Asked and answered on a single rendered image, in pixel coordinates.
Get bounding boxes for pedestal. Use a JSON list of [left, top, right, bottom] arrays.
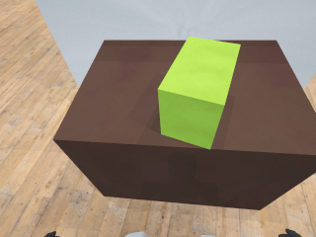
[[52, 39, 316, 210]]

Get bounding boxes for carton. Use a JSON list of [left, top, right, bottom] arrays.
[[158, 37, 241, 150]]

